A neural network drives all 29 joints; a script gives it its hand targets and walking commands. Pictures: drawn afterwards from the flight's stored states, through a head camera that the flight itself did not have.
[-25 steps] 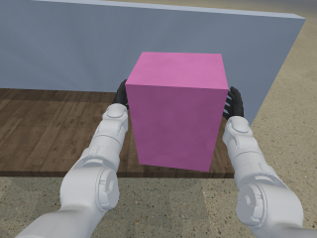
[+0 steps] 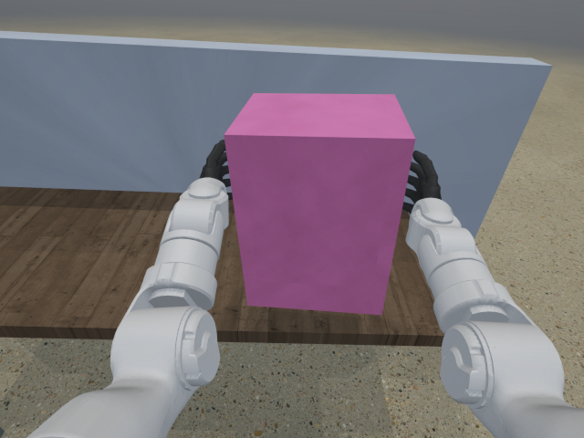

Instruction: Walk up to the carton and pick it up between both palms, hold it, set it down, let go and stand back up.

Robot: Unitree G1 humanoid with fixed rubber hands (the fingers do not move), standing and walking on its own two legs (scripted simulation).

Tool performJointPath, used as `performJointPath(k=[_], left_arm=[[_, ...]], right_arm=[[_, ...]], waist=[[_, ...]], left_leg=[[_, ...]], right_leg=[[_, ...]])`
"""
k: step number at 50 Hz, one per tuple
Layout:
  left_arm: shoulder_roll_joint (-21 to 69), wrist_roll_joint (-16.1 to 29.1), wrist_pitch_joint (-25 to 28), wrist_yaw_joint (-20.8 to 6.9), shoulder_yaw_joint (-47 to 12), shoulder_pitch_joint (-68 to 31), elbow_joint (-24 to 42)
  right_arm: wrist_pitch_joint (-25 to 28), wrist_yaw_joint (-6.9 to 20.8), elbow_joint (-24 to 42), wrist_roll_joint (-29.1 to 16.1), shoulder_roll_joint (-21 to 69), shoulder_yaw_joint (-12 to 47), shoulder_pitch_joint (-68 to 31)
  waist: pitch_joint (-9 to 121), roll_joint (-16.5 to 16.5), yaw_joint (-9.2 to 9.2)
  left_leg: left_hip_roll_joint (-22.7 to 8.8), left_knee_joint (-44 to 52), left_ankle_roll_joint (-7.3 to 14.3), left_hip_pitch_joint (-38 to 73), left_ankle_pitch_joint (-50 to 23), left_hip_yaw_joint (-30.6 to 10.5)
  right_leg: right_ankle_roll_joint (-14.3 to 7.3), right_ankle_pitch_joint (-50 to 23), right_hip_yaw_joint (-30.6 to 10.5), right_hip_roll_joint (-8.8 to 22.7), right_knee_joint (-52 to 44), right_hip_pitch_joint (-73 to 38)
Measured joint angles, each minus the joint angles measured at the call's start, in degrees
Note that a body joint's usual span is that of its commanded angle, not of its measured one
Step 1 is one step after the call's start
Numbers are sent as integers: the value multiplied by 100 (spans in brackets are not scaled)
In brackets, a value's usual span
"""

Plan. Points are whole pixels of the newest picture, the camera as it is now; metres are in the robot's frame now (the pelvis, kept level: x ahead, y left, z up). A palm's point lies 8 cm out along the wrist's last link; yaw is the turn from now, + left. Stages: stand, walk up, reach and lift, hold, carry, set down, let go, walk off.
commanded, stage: reach and lift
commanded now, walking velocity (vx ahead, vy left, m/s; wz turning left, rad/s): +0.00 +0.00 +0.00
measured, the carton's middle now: (317, 204) +0.43 -0.03 +0.18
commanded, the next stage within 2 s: hold in 1.24 s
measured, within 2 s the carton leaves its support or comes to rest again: neither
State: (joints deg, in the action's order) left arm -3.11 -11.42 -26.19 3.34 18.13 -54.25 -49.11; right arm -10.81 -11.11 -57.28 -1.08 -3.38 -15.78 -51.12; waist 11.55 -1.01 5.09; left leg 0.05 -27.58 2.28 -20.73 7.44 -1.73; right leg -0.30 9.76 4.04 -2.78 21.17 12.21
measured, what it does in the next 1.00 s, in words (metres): stands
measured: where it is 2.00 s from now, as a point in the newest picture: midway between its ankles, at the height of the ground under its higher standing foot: outside the picture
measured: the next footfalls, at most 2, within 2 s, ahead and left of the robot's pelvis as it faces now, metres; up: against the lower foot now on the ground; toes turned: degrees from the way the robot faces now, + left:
none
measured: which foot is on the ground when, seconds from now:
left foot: down 0.00-1.00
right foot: down 0.00-1.00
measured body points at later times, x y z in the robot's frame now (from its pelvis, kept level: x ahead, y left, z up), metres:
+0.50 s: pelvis +0.00 +0.00 +0.00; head -0.07 +0.04 +0.44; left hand +0.42 +0.14 +0.22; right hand +0.40 -0.17 +0.22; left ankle +0.08 +0.09 -0.74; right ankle +0.02 -0.11 -0.74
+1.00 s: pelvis +0.00 +0.00 +0.00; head -0.07 +0.04 +0.44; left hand +0.42 +0.14 +0.24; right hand +0.40 -0.17 +0.24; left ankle +0.08 +0.09 -0.74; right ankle +0.02 -0.11 -0.74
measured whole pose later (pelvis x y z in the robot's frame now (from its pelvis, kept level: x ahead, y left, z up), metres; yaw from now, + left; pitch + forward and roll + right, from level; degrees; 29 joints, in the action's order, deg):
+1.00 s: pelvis +0.00 +0.00 +0.00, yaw +0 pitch +1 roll -3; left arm -2.9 -11.4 -36.8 4.2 18.1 -54.2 -38.5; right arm -18.1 -12.0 -55.5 -7.5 -5.6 -10.7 -55.3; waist 11.5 -1.2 5.1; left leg 0.1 -27.5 2.3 -20.6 7.5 -1.7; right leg -0.3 9.8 4.0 -2.8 20.9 11.9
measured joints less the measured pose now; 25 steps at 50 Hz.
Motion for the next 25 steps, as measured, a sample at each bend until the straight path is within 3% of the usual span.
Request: performJointPath(k=[25], left_arm=[[0,0,-620,40,0,0,560]], right_arm=[[-349,-1,8,-276,-96,182,-257]], waist=[[-1,-23,0]], left_leg=[[1,12,0,16,7,0]], right_leg=[[0,0,0,0,-21,-21]])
